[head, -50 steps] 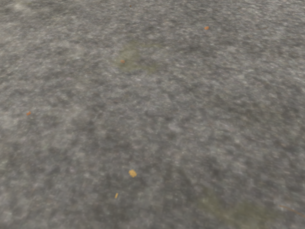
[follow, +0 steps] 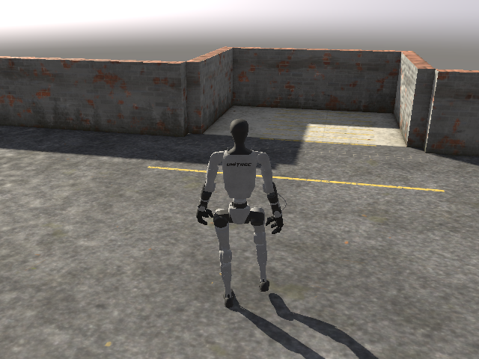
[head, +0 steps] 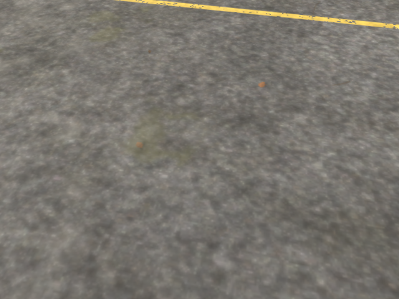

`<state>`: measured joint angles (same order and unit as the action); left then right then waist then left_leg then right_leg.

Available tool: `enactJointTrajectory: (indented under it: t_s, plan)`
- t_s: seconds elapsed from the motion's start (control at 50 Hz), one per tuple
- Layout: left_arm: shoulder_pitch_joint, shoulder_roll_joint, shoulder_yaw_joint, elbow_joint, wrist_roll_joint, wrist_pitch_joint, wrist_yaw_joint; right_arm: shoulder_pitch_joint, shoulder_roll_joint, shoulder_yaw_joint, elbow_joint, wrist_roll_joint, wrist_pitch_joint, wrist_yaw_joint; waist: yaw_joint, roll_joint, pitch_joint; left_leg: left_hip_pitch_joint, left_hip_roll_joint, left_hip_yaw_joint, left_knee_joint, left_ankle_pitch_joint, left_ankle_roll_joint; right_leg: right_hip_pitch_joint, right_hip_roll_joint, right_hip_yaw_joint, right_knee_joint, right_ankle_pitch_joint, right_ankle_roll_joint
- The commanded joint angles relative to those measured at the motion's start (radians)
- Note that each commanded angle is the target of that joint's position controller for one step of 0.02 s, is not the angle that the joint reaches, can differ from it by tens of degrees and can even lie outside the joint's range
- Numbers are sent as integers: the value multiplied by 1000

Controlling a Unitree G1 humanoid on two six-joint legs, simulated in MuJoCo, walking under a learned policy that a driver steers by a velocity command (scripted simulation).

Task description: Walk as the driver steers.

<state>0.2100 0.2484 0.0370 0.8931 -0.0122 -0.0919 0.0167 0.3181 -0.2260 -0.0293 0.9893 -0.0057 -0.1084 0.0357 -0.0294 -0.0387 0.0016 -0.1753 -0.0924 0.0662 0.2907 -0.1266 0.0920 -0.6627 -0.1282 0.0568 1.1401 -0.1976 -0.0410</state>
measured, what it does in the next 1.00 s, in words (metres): walks ahead: right foot, then left foot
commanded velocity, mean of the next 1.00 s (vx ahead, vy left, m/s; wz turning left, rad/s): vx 0.50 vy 0.00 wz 0.00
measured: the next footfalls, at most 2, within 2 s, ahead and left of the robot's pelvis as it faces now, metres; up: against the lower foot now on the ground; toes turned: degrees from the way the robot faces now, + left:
right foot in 0.30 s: +0.34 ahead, -0.17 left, +0.00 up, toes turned -2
left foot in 0.86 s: +0.65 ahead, +0.07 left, +0.00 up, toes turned +3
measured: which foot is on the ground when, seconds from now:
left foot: down 0.00-0.32, up 0.34-0.84, down 0.86-1.00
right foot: up 0.00-0.28, down 0.30-0.88, up 0.90-1.00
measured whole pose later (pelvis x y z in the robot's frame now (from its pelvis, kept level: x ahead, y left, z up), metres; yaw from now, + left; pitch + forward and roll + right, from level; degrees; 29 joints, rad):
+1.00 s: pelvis +0.55 -0.01 -0.01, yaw +1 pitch +1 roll +0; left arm 0.30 0.26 0.05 0.96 -0.02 -0.10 0.00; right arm 0.17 -0.24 -0.05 0.90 0.00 -0.10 0.03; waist 0.00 -0.03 0.02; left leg -0.34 -0.03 0.06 0.46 -0.15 0.07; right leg -0.42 -0.05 0.03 1.19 -0.35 -0.05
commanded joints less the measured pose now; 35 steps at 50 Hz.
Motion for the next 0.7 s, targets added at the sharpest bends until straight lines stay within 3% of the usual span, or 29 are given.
enactJointTrajectory:
  t_s: [0.02,0.1,0.2,0.24,0.26,0.28,0.3,0.32,0.34,0.36,0.38,0.4,0.44,0.48,0.54,0.62,0.7]
  plan:
    - [35,46,14,-42,13,3,7,-40,-131,-20,-54,1,-18,-20,47,77,56,-109,278,-206,-207,67,171,-21,-42,1,-138,160,27]
    - [-128,29,7,-85,3,-9,-6,41,-159,-25,-37,17,-5,-35,-12,76,55,-16,264,-161,-191,84,127,7,3,-36,-429,306,35]
    - [-250,43,3,-134,-10,-18,-37,114,-170,-31,-4,27,16,-38,-49,90,83,145,326,-178,-120,58,113,6,32,-43,-582,219,17]
    - [-229,64,9,-141,-10,-27,-47,106,-181,-38,-3,27,27,-40,-23,103,69,190,350,-192,-66,107,97,61,48,-51,-623,137,-11]
    - [-177,82,18,-131,-9,-31,-49,87,-189,-40,-6,27,32,-41,12,114,42,193,345,-184,-6,218,85,146,72,-72,-643,107,-27]
    - [-55,116,39,-95,-7,-33,-46,67,-178,-35,-12,23,38,-40,77,107,-28,176,300,-145,139,385,62,309,106,-99,-665,98,-51]
    - [147,185,67,-42,-2,-35,-38,58,-141,-19,-31,9,38,-40,154,61,-168,43,239,-89,401,375,28,597,36,-20,-638,124,-103]
    - [290,300,96,-14,14,-28,-36,158,-29,16,-49,5,18,-31,145,-177,-321,-381,75,-7,818,23,-54,1017,-219,403,-684,18,-256]
    - [311,233,76,-8,12,-26,-40,163,-49,15,-36,19,-11,-26,148,-229,-390,-539,38,-157,991,-421,-47,1073,-284,686,-831,-63,-297]
    - [224,168,54,-22,7,-28,-40,73,-152,-12,-60,46,-26,-22,132,-154,-248,-624,103,-188,1060,-368,-24,957,-252,557,-840,-74,-241]
    - [122,132,41,-47,5,-26,-40,4,-163,-15,-81,49,-28,-25,101,-84,-157,-611,161,-156,1032,-269,-15,808,-214,407,-857,2,-207]
    - [51,99,30,-58,9,-25,-45,-33,-150,-19,-86,35,-23,-31,72,-20,-90,-570,197,-139,968,-194,-19,672,-168,304,-897,74,-190]
    - [16,65,20,-50,18,-28,-54,-4,-111,-24,-78,23,7,-37,19,-47,-45,-459,234,-136,877,-115,-30,530,-105,185,-962,140,-168]
    - [52,85,26,-24,17,-34,-51,8,-85,-24,-76,20,26,-40,3,-36,-23,-456,235,-122,837,-73,-44,495,-88,120,-991,239,-183]
    - [108,112,33,5,17,-29,-35,-99,-89,-30,-116,11,30,-43,20,-12,13,-557,241,-120,693,47,-67,532,-90,75,-1010,324,-187]
    - [158,122,32,26,9,-18,-17,-244,-66,-25,-157,14,22,-33,59,-22,40,-539,215,-93,449,216,-72,554,-63,14,-1031,279,-158]
    - [228,133,36,65,0,-8,-12,-362,-64,-18,-193,22,16,-17,97,-20,81,-539,187,-73,311,228,-64,645,-89,6,-1020,235,-154]
Keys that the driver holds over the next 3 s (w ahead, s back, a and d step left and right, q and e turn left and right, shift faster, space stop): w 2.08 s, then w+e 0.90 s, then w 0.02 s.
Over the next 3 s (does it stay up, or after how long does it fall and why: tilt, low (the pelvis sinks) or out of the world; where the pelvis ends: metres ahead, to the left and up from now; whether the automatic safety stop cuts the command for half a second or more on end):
stays up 1.66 -0.09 -0.01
